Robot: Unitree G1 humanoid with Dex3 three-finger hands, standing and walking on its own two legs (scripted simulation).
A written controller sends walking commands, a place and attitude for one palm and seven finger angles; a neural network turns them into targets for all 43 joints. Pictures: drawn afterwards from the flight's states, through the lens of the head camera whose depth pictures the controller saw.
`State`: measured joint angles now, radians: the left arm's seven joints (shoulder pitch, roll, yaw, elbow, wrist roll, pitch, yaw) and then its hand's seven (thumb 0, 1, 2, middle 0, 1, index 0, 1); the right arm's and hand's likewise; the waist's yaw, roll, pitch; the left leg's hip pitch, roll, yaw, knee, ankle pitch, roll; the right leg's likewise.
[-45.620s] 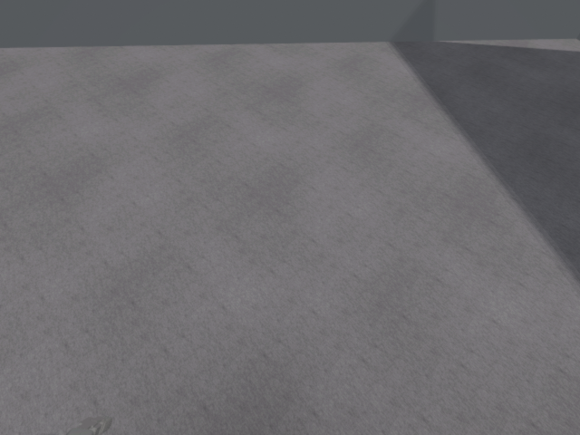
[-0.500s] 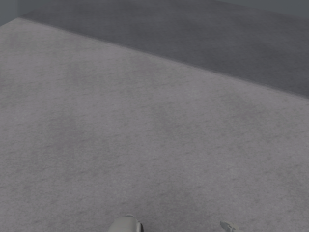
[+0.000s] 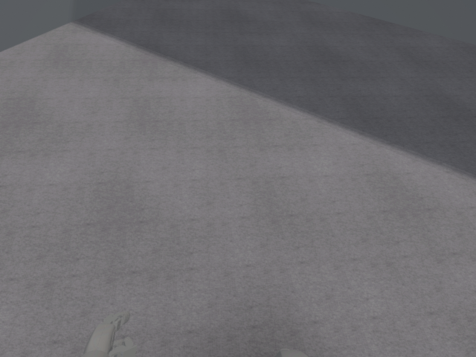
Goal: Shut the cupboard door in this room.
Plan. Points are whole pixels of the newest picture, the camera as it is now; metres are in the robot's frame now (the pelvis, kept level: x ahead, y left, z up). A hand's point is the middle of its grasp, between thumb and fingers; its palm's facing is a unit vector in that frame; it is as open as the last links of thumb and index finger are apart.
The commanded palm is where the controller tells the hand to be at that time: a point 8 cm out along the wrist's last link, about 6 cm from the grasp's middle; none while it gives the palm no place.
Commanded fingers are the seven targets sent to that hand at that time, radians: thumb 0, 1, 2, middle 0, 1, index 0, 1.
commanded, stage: walk to a spot facing it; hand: left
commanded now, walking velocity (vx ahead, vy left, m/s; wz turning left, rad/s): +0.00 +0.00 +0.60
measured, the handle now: out of the picture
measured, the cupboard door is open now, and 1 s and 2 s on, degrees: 83 83 83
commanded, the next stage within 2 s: none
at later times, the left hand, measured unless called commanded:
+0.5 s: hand out of the picture -0.07 +0.15 -0.15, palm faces +0.37 -0.88 -0.29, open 7.4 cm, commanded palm none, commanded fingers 0.00 0.90 0.90 -0.20 -0.30 -0.20 -0.30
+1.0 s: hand out of the picture -0.06 +0.23 -0.16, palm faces +0.60 -0.76 -0.23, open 7.4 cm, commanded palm none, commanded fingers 0.00 0.90 0.90 -0.20 -0.30 -0.20 -0.30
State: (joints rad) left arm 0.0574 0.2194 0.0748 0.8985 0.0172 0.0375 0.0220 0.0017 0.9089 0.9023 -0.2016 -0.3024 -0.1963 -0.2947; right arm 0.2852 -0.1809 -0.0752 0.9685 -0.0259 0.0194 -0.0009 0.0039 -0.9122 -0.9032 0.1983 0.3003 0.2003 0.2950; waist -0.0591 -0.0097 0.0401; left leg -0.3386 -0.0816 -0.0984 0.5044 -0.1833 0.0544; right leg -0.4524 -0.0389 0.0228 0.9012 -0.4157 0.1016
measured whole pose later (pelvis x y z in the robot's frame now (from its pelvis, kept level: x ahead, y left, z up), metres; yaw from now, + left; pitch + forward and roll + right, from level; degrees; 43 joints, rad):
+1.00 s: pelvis -0.03 +0.00 +0.00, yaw +37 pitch +0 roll -1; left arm 0.13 0.26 0.07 0.89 0.02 0.05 0.01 0.00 0.91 0.90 -0.20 -0.30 -0.20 -0.29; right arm 0.18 -0.18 -0.05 0.91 -0.02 0.03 0.01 0.00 -0.91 -0.90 0.20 0.30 0.20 0.30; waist -0.01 -0.03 0.09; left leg -0.23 -0.06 -0.08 0.49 -0.25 0.05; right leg -0.48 -0.08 0.00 0.99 -0.41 0.12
